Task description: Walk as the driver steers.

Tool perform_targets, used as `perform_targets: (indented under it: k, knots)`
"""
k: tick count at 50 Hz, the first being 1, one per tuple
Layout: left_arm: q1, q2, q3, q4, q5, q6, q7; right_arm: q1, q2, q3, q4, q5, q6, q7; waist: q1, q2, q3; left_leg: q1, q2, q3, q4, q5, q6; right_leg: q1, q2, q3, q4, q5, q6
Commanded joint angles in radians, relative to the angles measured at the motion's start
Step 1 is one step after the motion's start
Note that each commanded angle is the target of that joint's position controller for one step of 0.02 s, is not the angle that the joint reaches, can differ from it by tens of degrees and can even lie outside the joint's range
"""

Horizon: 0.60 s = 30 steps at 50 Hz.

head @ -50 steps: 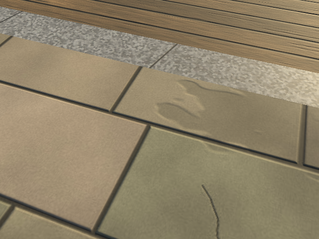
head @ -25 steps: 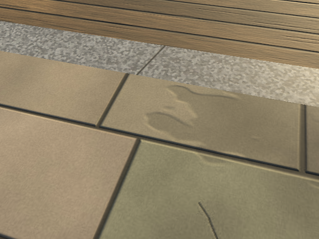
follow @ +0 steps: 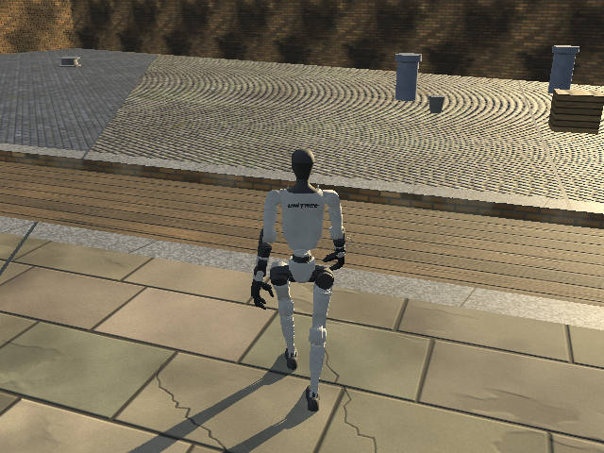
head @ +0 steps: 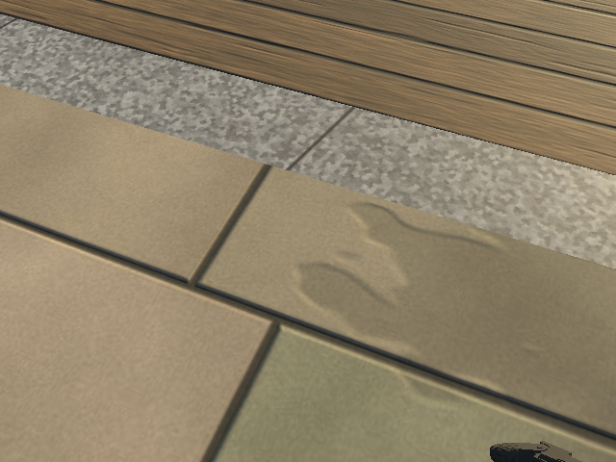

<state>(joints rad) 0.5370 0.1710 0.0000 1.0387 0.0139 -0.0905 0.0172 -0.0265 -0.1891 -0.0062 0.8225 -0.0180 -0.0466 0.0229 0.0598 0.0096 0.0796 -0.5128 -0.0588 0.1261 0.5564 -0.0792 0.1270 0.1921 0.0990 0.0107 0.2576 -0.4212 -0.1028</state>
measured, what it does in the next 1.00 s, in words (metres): walks ahead: left foot, then right foot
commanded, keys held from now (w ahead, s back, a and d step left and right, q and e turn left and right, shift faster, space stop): w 1.00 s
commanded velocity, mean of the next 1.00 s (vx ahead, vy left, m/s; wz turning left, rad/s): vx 0.50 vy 0.00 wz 0.00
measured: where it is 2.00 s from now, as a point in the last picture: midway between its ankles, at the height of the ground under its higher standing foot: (352, 266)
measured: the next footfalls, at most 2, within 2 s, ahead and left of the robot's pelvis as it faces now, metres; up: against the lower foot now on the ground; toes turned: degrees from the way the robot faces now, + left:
left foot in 0.02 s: +0.18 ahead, +0.05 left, +0.00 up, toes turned +3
right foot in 0.58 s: +0.49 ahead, -0.11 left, +0.00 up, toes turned -3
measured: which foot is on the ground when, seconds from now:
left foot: up 0.00-0.00, down 0.02-0.58, up 0.60-1.00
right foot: down 0.00-0.04, up 0.06-0.56, down 0.58-1.00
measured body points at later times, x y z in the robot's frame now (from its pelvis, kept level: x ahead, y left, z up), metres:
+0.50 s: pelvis +0.26 -0.01 +0.02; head +0.30 -0.01 +0.47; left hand +0.46 +0.20 -0.10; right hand +0.16 -0.23 -0.12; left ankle +0.14 +0.05 -0.72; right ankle +0.43 -0.13 -0.69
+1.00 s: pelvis +0.53 -0.05 +0.02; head +0.55 -0.05 +0.47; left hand +0.43 +0.18 -0.12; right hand +0.69 -0.27 -0.10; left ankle +0.69 +0.09 -0.67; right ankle +0.45 -0.11 -0.72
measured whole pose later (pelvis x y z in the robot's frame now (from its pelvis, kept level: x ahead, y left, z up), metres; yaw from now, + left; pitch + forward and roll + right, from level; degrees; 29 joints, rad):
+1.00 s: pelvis +0.53 -0.05 +0.02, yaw +1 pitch +0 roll -1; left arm 0.49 0.17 0.02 1.07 0.01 -0.10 0.00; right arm 0.06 -0.20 -0.03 0.91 -0.02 -0.03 0.03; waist 0.06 0.03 0.04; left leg -0.63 0.09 0.04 0.72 -0.02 0.04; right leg 0.04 0.09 -0.08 0.18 -0.23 -0.09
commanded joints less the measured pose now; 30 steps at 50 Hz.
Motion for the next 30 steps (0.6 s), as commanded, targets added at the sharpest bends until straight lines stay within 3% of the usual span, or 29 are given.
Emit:
perform_targets:
  k: [1, 2, 3, 4, 5, 6, 8, 11, 14, 18, 24, 26, 27, 28, 29, 30]
  knots:
    - [-0.071, 0.175, 0.032, -0.063, -0.001, -0.006, 0.002, 0.477, -0.197, -0.072, 0.101, -0.017, -0.014, -0.035, -0.265, -0.051, -0.231, 0.601, 0.100, -0.154, -0.079, -0.104, 0.089, -0.295, -0.229, 0.018, 0.626, 1.010, -0.004]
    - [0.005, 0.066, 0.013, -0.081, -0.005, -0.004, -0.007, 0.524, -0.266, -0.087, 0.103, -0.038, -0.014, -0.036, -0.198, 0.138, -0.312, 0.799, 0.376, -0.549, -0.094, -0.174, 0.185, -0.575, -0.078, -0.044, 1.002, 0.164, 0.011]
    - [0.054, 0.120, 0.031, -0.067, -0.008, 0.002, -0.011, 0.468, -0.240, -0.087, 0.105, -0.005, -0.007, -0.021, -0.158, 0.142, -0.318, 0.797, 0.455, -0.876, -0.264, -0.318, 0.288, -0.778, 0.000, 0.041, 1.189, -0.070, 0.005]
    - [-0.048, 0.162, 0.040, -0.096, 0.005, 0.002, -0.010, 0.345, -0.183, -0.075, 0.084, 0.016, -0.008, -0.015, -0.118, 0.044, -0.141, 0.638, 0.417, -0.731, -0.332, -0.416, 0.250, -0.843, -0.083, 0.066, 1.143, 0.043, -0.010]
    - [-0.121, 0.161, 0.042, -0.112, 0.009, -0.002, -0.017, 0.287, -0.127, -0.063, 0.077, 0.017, -0.017, -0.009, -0.102, -0.002, -0.051, 0.498, 0.379, -0.627, -0.377, -0.358, 0.220, -0.819, -0.110, 0.055, 1.091, 0.101, -0.011]
    - [-0.137, 0.140, 0.043, -0.111, 0.011, 0.003, -0.020, 0.276, -0.092, -0.052, 0.089, 0.007, -0.028, -0.008, -0.065, -0.046, -0.005, 0.400, 0.337, -0.539, -0.400, -0.248, 0.182, -0.771, -0.140, 0.057, 1.034, 0.125, -0.006]
    - [-0.106, 0.088, 0.034, -0.102, 0.025, 0.028, -0.033, 0.312, -0.073, -0.040, 0.125, 0.005, -0.048, -0.015, -0.019, -0.018, -0.009, 0.300, 0.283, -0.413, -0.423, -0.092, 0.140, -0.673, -0.170, 0.050, 0.949, 0.138, 0.017]
    - [-0.179, 0.080, 0.035, -0.126, 0.025, 0.045, -0.042, 0.381, -0.105, -0.044, 0.165, 0.010, -0.068, -0.015, -0.016, 0.006, 0.006, 0.288, 0.244, -0.311, -0.453, 0.013, 0.125, -0.725, -0.196, 0.012, 0.860, 0.201, 0.043]
    - [-0.338, 0.096, 0.036, -0.177, 0.020, 0.051, -0.046, 0.446, -0.115, -0.040, 0.184, 0.013, -0.064, -0.014, -0.052, 0.014, 0.032, 0.341, 0.216, -0.254, -0.469, 0.106, 0.093, -0.834, -0.216, -0.026, 0.724, 0.327, 0.066]
    - [-0.486, 0.082, 0.027, -0.218, 0.008, 0.050, -0.049, 0.531, -0.109, -0.031, 0.207, 0.013, -0.061, -0.019, -0.101, 0.040, 0.025, 0.429, 0.196, -0.205, -0.445, 0.232, 0.044, -0.845, -0.192, -0.065, 0.531, 0.441, 0.079]
    - [-0.636, 0.089, 0.024, -0.268, 0.006, 0.040, -0.047, 0.610, -0.120, -0.027, 0.242, -0.006, -0.052, -0.037, -0.140, 0.062, 0.036, 0.637, 0.253, -0.206, -0.366, 0.386, 0.069, -0.863, -0.146, -0.085, 0.362, 0.377, 0.051]
    - [-0.613, 0.099, 0.029, -0.269, 0.006, 0.031, -0.044, 0.586, -0.132, -0.031, 0.246, -0.010, -0.050, -0.043, -0.108, 0.067, 0.030, 0.662, 0.273, -0.195, -0.307, 0.520, 0.065, -0.792, -0.122, -0.092, 0.312, 0.299, 0.020]
    - [-0.554, 0.109, 0.035, -0.251, 0.007, 0.026, -0.038, 0.564, -0.140, -0.033, 0.245, -0.009, -0.050, -0.045, -0.076, 0.074, 0.002, 0.652, 0.270, -0.180, -0.240, 0.658, 0.052, -0.693, -0.092, -0.104, 0.285, 0.258, 0.001]
    - [-0.437, 0.125, 0.046, -0.213, 0.008, 0.019, -0.030, 0.550, -0.150, -0.035, 0.246, -0.007, -0.049, -0.044, -0.028, 0.075, -0.056, 0.639, 0.259, -0.168, -0.117, 0.760, 0.040, -0.553, -0.059, -0.113, 0.248, 0.247, -0.021]
    - [-0.259, 0.153, 0.062, -0.153, 0.017, 0.009, -0.020, 0.527, -0.150, -0.034, 0.241, 0.000, -0.047, -0.042, 0.048, 0.051, -0.146, 0.551, 0.224, -0.133, 0.072, 0.706, 0.020, -0.324, -0.062, -0.102, 0.195, 0.296, -0.052]
    - [-0.074, 0.234, 0.086, -0.115, 0.044, 0.002, -0.007, 0.514, -0.121, -0.023, 0.204, 0.010, -0.052, -0.039, 0.110, -0.028, -0.273, 0.329, 0.178, -0.102, 0.359, 0.366, 0.002, -0.048, -0.274, 0.124, 0.194, 0.214, -0.109]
